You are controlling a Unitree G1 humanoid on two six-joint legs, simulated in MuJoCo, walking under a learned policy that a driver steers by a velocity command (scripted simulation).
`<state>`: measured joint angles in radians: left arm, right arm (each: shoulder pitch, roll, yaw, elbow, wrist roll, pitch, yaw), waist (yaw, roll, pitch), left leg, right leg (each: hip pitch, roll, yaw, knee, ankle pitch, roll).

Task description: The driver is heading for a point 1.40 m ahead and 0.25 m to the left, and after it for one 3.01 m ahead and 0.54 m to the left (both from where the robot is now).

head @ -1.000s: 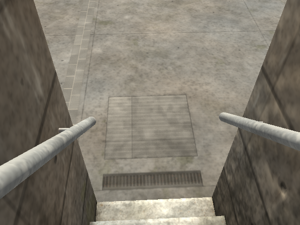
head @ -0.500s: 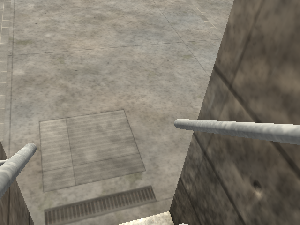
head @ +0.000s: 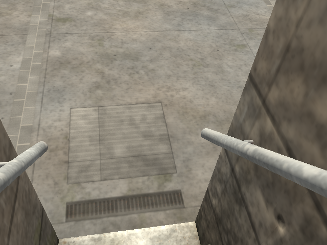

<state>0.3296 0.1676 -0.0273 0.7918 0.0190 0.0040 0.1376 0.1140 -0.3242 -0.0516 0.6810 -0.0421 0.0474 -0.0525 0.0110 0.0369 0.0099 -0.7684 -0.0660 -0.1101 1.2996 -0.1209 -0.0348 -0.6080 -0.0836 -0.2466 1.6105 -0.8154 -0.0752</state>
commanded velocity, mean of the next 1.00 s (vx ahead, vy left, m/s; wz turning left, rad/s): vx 0.31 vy -0.04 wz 0.32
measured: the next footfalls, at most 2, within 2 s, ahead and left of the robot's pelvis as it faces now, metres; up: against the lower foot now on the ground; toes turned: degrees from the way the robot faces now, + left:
left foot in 0.12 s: +0.06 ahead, +0.06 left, -0.21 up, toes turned -6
right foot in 0.42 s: +0.29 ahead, -0.06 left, -0.43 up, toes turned +7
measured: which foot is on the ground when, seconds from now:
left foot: up 0.00-0.10, down 0.12-0.40, up 0.42-0.78, down 0.80-1.00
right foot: down 0.00-0.06, up 0.08-0.40, down 0.42-0.80, up 0.82-1.00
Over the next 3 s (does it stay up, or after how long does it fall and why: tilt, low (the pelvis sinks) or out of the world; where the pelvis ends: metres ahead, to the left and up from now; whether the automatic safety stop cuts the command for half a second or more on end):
stays up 1.07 0.17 -0.90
